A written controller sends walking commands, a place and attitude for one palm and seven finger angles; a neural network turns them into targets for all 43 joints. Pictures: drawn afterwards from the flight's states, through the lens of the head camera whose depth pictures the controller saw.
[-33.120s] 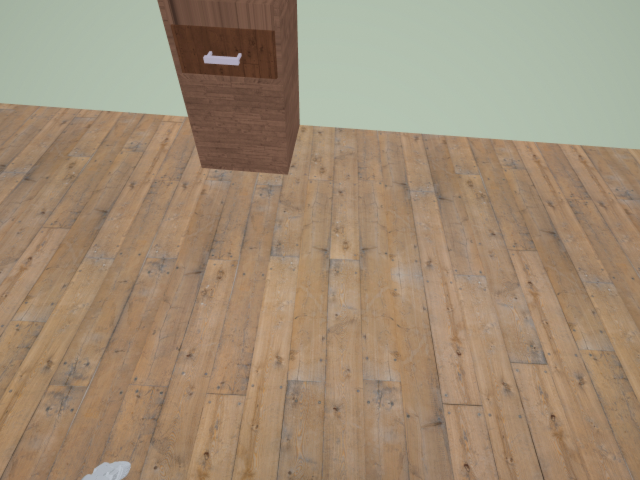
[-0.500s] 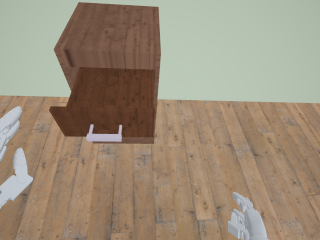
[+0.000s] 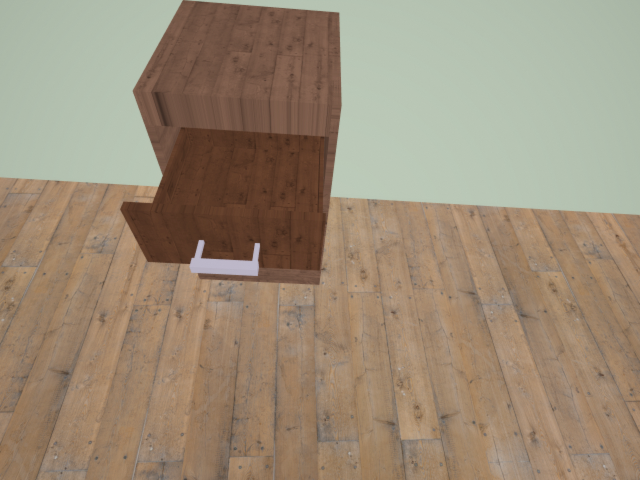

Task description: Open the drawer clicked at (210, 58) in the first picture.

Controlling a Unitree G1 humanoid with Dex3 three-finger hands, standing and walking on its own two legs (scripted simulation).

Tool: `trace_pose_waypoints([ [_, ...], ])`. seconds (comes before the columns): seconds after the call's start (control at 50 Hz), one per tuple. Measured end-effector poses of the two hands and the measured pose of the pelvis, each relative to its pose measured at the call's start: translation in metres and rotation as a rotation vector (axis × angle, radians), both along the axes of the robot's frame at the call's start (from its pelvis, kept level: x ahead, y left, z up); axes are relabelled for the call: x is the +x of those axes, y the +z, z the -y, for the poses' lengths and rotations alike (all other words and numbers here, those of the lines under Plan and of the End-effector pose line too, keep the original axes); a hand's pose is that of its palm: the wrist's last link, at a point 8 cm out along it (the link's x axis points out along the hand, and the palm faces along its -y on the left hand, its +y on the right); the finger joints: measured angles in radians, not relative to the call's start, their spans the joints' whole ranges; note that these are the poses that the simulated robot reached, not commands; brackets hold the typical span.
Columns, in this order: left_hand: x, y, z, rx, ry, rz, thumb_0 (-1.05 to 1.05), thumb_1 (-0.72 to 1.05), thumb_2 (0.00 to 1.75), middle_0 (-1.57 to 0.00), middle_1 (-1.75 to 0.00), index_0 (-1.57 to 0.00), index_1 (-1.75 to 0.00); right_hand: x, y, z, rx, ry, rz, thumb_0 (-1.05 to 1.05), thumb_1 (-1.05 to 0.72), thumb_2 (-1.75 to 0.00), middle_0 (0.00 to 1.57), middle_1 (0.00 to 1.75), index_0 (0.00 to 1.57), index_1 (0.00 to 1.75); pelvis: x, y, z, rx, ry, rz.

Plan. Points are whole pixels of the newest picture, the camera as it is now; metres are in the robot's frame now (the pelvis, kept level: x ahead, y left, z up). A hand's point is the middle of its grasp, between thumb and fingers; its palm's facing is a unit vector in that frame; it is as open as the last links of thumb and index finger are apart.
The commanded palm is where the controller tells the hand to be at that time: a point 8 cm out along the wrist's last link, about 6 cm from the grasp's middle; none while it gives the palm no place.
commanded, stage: let the arm hang, fingers relaxed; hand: left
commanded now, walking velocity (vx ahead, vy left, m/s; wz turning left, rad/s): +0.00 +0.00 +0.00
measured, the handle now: (226, 257) +0.52 +0.21 -0.19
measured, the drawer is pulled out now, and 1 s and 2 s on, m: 0.25 0.25 0.25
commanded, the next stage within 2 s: look to check the result in 0.70 s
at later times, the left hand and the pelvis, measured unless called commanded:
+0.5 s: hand out of the picture +0.01 +0.17 -0.18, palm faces +0.00 -0.98 -0.20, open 7.3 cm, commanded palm none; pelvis +0.00 +0.00 +0.00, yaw -1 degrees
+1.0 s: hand out of the picture +0.00 +0.15 -0.18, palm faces +0.00 -0.98 -0.18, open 7.3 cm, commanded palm none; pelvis +0.00 -0.01 +0.00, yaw -1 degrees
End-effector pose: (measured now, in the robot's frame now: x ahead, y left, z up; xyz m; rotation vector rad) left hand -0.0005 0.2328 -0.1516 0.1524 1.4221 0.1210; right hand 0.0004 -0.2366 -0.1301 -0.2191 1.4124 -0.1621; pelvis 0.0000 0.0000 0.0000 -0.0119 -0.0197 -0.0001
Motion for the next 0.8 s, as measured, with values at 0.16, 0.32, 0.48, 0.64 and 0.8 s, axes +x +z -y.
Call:
trace_pose_waypoints([
  [0.16, -0.040, 0.010, -0.011, 0.043, 0.018, -0.124, 0.00, 0.94, 0.90, -0.20, -0.30, -0.20, -0.29, -0.056, -0.007, -0.021, 0.053, -0.066, -0.142, 0.00, -0.90, -0.90, 0.20, 0.30, 0.20, 0.30, -0.001, 0.002, -0.003, 0.001, -0.001, 0.003],
  [0.32, -0.021, 0.010, -0.002, 0.037, 0.012, -0.063, 0.00, 0.92, 0.90, -0.20, -0.29, -0.20, -0.29, -0.056, -0.016, -0.041, 0.104, -0.086, -0.108, 0.00, -0.90, -0.90, 0.20, 0.30, 0.20, 0.30, -0.003, 0.002, -0.005, 0.007, -0.005, 0.009],
  [0.48, 0.007, 0.006, 0.010, 0.019, -0.001, 0.021, 0.01, 0.93, 0.90, -0.20, -0.30, -0.20, -0.29, -0.034, -0.018, -0.046, 0.120, -0.087, -0.027, 0.00, -0.90, -0.90, 0.20, 0.30, 0.20, 0.30, -0.003, 0.001, -0.003, 0.010, -0.010, 0.013],
  [0.64, 0.008, 0.008, 0.012, 0.019, 0.006, 0.027, 0.01, 0.93, 0.90, -0.20, -0.30, -0.20, -0.29, -0.027, -0.018, -0.035, 0.099, -0.085, -0.015, 0.00, -0.91, -0.90, 0.20, 0.30, 0.20, 0.30, 0.000, 0.002, 0.000, 0.011, -0.012, 0.010],
  [0.8, -0.001, 0.007, 0.021, 0.007, 0.011, -0.005, 0.00, 0.92, 0.90, -0.20, -0.30, -0.20, -0.29, -0.029, -0.016, -0.024, 0.080, -0.089, -0.032, 0.00, -0.91, -0.90, 0.20, 0.30, 0.20, 0.30, 0.002, 0.002, 0.004, 0.012, -0.014, 0.011],
])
